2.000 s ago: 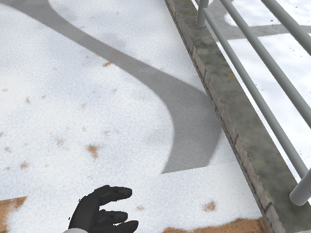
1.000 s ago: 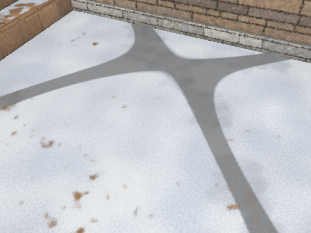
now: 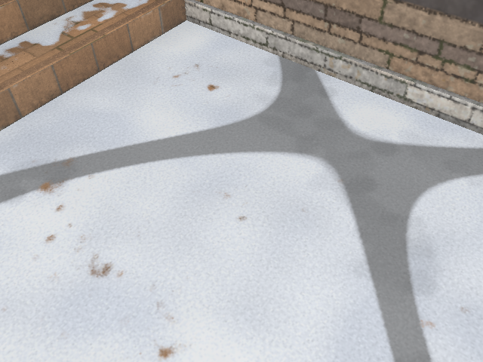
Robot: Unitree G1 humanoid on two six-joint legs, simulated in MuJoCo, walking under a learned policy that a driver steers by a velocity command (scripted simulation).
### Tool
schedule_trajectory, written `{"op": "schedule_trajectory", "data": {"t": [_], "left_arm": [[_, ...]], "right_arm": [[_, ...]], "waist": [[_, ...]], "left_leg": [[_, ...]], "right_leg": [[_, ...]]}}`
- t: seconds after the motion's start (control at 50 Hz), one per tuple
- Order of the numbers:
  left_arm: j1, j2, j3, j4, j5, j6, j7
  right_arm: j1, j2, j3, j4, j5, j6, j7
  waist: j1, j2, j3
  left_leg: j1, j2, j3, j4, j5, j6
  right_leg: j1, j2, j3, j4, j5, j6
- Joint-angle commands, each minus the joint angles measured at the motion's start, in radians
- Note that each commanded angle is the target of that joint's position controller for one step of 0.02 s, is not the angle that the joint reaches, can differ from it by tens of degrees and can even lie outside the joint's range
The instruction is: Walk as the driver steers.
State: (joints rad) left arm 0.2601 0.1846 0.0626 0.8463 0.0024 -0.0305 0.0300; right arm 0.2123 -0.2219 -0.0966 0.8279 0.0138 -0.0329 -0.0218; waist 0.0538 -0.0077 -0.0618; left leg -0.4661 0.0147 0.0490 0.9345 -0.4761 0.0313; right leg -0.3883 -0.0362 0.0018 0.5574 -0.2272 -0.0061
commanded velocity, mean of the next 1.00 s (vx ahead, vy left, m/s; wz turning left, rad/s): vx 0.46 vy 0.00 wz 0.00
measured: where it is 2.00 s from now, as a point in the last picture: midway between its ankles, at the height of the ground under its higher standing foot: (272, 220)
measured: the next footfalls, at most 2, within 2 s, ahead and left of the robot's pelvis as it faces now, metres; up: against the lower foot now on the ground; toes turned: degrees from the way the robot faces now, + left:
left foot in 0.12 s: +0.06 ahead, +0.13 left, +0.00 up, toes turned +2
right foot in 0.54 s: +0.37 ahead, -0.11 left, +0.00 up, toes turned -2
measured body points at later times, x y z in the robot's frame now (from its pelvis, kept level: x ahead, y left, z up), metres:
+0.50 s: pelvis +0.18 +0.00 +0.00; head +0.21 +0.01 +0.45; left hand +0.42 +0.21 -0.09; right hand +0.13 -0.26 -0.13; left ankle +0.02 +0.13 -0.73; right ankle +0.33 -0.12 -0.71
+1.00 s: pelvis +0.43 -0.02 +0.01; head +0.46 -0.02 +0.46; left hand +0.41 +0.24 -0.13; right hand +0.65 -0.25 -0.08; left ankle +0.62 +0.14 -0.69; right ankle +0.33 -0.11 -0.73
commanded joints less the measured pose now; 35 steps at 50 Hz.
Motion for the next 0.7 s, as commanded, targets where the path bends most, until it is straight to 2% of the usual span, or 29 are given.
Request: {"op": "schedule_trajectory", "data": {"t": [0.02,0.04,0.06,0.08,0.1,0.12,0.14,0.16,0.18,0.2,0.24,0.26,0.28,0.3,0.32,0.36,0.42,0.46,0.5,0.52,0.54,0.56,0.58,0.6,0.62,0.64,0.66,0.68,0.7], "left_arm": [[-0.071,0.168,0.049,-0.047,-0.019,-0.014,-0.001],[-0.064,0.177,0.053,-0.03,-0.026,-0.013,-0.002],[-0.061,0.18,0.053,-0.013,-0.033,-0.014,0.003],[-0.054,0.158,0.049,-0.005,-0.03,-0.018,0.005],[-0.074,0.111,0.037,-0.003,-0.024,-0.021,0.004],[-0.125,0.026,0.016,-0.037,-0.012,-0.026,-0.002],[-0.157,0.057,0.019,-0.089,-0.022,-0.052,-0.005],[-0.226,0.128,0.036,-0.105,-0.032,-0.067,-0.008],[-0.208,0.163,0.044,-0.093,-0.032,-0.071,-0.011],[-0.174,0.161,0.046,-0.061,-0.013,-0.068,-0.01],[-0.154,0.149,0.049,-0.039,-0.004,-0.059,-0.01],[-0.15,0.139,0.046,-0.031,-0.007,-0.056,-0.016],[-0.172,0.11,0.035,-0.037,0.0,-0.056,-0.024],[-0.202,0.086,0.026,-0.043,0.006,-0.054,-0.03],[-0.242,0.062,0.013,-0.056,0.008,-0.056,-0.033],[-0.312,0.046,-0.002,-0.081,-0.003,-0.06,-0.044],[-0.405,0.066,-0.013,-0.116,-0.019,-0.063,-0.06],[-0.416,0.083,-0.017,-0.13,-0.018,-0.067,-0.072],[-0.356,0.115,-0.007,-0.122,-0.017,-0.072,-0.079],[-0.251,0.143,0.009,-0.088,-0.011,-0.069,-0.072],[-0.065,0.201,0.036,-0.031,-0.008,-0.066,-0.063],[0.11,0.29,0.058,0.001,0.003,-0.06,-0.049],[0.159,0.316,0.055,0.015,-0.001,-0.055,-0.054],[0.155,0.255,0.044,0.006,-0.009,-0.05,-0.051],[0.06,0.216,0.034,-0.013,-0.017,-0.049,-0.045],[-0.024,0.194,0.025,-0.032,-0.011,-0.052,-0.044],[-0.074,0.163,0.018,-0.036,-0.001,-0.058,-0.05],[-0.097,0.132,0.009,-0.03,0.003,-0.064,-0.053],[-0.097,0.119,0.007,-0.021,0.002,-0.069,-0.057]], "right_arm": [[-0.058,-0.019,-0.001,-0.07,0.001,-0.028,0.004],[-0.017,-0.024,-0.002,-0.055,-0.004,-0.029,0.011],[0.02,-0.035,-0.008,-0.032,-0.002,-0.031,0.016],[0.076,-0.038,-0.012,-0.002,-0.006,-0.028,0.019],[0.173,-0.048,-0.017,0.036,-0.016,-0.025,0.017],[0.287,-0.127,-0.029,0.056,-0.024,-0.035,0.008],[0.292,-0.22,-0.041,0.03,-0.022,-0.046,0.01],[0.249,-0.216,-0.039,0.024,-0.02,-0.064,0.012],[0.175,-0.186,-0.027,0.003,-0.016,-0.078,0.015],[0.119,-0.168,-0.019,-0.012,-0.018,-0.082,0.019],[0.088,-0.139,-0.009,-0.01,-0.028,-0.078,0.019],[0.121,-0.118,-0.002,0.0,-0.022,-0.079,0.019],[0.146,-0.098,0.004,0.016,-0.012,-0.077,0.017],[0.155,-0.105,0.006,0.019,-0.008,-0.076,0.016],[0.175,-0.109,0.005,0.028,-0.004,-0.072,0.015],[0.202,-0.129,0.006,0.038,-0.005,-0.067,0.012],[0.258,-0.149,0.004,0.069,0.005,-0.053,0.015],[0.263,-0.164,-0.001,0.081,0.012,-0.048,0.013],[0.235,-0.18,-0.006,0.089,0.014,-0.041,0.01],[0.22,-0.179,-0.005,0.09,0.017,-0.043,0.008],[0.191,-0.161,0.002,0.079,0.01,-0.047,0.007],[0.186,-0.127,0.011,0.046,-0.008,-0.058,0.007],[0.28,-0.02,0.048,0.049,-0.008,-0.083,0.018],[0.234,-0.102,0.024,0.063,0.013,-0.097,0.021],[0.138,-0.132,0.016,0.037,0.024,-0.102,0.019],[0.077,-0.133,0.014,0.021,0.018,-0.101,0.003],[0.064,-0.131,0.007,0.018,0.004,-0.092,-0.007],[0.09,-0.117,0.002,0.017,0.002,-0.08,-0.014],[0.103,-0.096,0.003,0.017,0.005,-0.069,-0.018]], "waist": [[-0.03,-0.151,-0.005],[-0.05,-0.174,-0.008],[-0.071,-0.154,0.004],[-0.094,-0.131,0.013],[-0.128,-0.06,0.016],[-0.16,0.18,0.022],[-0.152,0.342,0.076],[-0.144,0.251,0.127],[-0.105,0.212,0.143],[-0.082,0.181,0.119],[-0.052,0.128,0.097],[-0.062,0.121,0.082],[-0.067,0.109,0.066],[-0.077,0.102,0.057],[-0.09,0.1,0.051],[-0.112,0.103,0.056],[-0.15,0.122,0.089],[-0.14,0.128,0.11],[-0.086,0.146,0.086],[-0.032,0.147,0.031],[0.047,0.129,-0.073],[0.092,-0.032,-0.229],[0.047,-0.307,-0.388],[0.071,-0.217,-0.33],[0.059,-0.154,-0.177],[0.028,-0.066,-0.095],[-0.006,-0.044,-0.043],[-0.043,-0.062,-0.029],[-0.06,-0.082,-0.017]], "left_leg": [[0.06,0.003,0.012,-0.186,0.036,0.008],[0.139,-0.013,0.037,-0.257,0.112,0.005],[0.216,-0.03,0.061,-0.32,0.186,0.008],[0.293,-0.047,0.073,-0.351,0.177,0.008],[0.366,-0.02,0.023,-0.379,0.131,0.023],[0.475,0.217,-0.334,-0.554,-0.08,0.097],[0.515,0.396,-0.711,-0.728,-0.258,0.237],[0.449,0.423,-0.785,-0.774,-0.362,0.27],[0.431,0.391,-0.706,-0.756,-0.28,0.245],[0.397,0.336,-0.586,-0.742,-0.135,0.212],[0.339,0.258,-0.403,-0.754,0.103,0.169],[0.346,0.232,-0.325,-0.756,0.237,0.162],[0.352,0.206,-0.256,-0.747,0.357,0.153],[0.348,0.19,-0.204,-0.736,0.465,0.144],[0.356,0.18,-0.173,-0.735,0.525,0.14],[0.372,0.175,-0.142,-0.74,0.544,0.137],[0.42,0.205,-0.142,-0.727,0.496,0.145],[0.445,0.23,-0.154,-0.694,0.513,0.14],[0.444,0.234,-0.146,-0.626,0.65,0.124],[0.423,0.203,-0.112,-0.527,0.828,0.102],[0.33,0.156,-0.066,-0.335,0.893,0.07],[0.04,0.078,-0.006,0.004,0.613,0.016],[-0.232,-0.059,-0.09,0.311,-0.069,-0.025],[-0.343,-0.012,-0.172,0.438,-0.064,-0.021],[-0.405,0.038,-0.129,0.447,0.025,-0.01],[-0.361,0.084,-0.105,0.399,0.128,-0.002],[-0.299,0.11,-0.105,0.344,0.182,-0.003],[-0.237,0.132,-0.117,0.308,0.218,0.0],[-0.21,0.137,-0.118,0.277,0.23,0.001]], "right_leg": [[0.018,-0.166,0.229,-0.306,-0.233,-0.149],[-0.01,-0.152,0.192,-0.291,-0.264,-0.157],[-0.063,-0.137,0.164,-0.264,-0.315,-0.157],[-0.116,-0.116,0.141,-0.212,-0.377,-0.148],[-0.194,-0.081,0.105,-0.089,-0.399,-0.119],[-0.396,0.0,-0.009,0.311,-0.331,-0.041],[-0.65,0.043,-0.011,0.479,-0.362,-0.043],[-0.711,-0.024,0.069,0.585,-0.267,-0.06],[-0.726,-0.052,0.083,0.602,-0.156,-0.066],[-0.671,-0.067,0.075,0.594,-0.076,-0.056],[-0.563,-0.076,0.067,0.499,0.055,-0.032],[-0.526,-0.068,0.044,0.452,0.122,-0.023],[-0.481,-0.064,0.029,0.39,0.175,-0.018],[-0.443,-0.052,0.014,0.322,0.225,-0.018],[-0.413,-0.041,0.001,0.261,0.25,-0.019],[-0.361,-0.016,-0.028,0.138,0.274,-0.019],[-0.324,-0.002,-0.052,0.048,0.233,-0.022],[-0.294,0.002,-0.052,0.007,0.171,-0.044],[-0.16,0.032,-0.079,-0.036,0.114,-0.077],[-0.003,0.06,-0.096,-0.048,0.119,-0.102],[0.251,0.036,-0.058,-0.011,0.166,-0.138],[0.611,-0.176,0.208,0.011,0.249,-0.218],[0.831,-0.363,0.652,-0.158,0.061,-0.347],[0.798,-0.342,0.689,-0.221,-0.099,-0.317],[0.644,-0.309,0.539,-0.241,-0.103,-0.276],[0.47,-0.273,0.44,-0.277,-0.049,-0.254],[0.336,-0.237,0.37,-0.306,0.026,-0.24],[0.258,-0.208,0.315,-0.334,0.064,-0.227],[0.218,-0.195,0.285,-0.358,0.075,-0.228]]}}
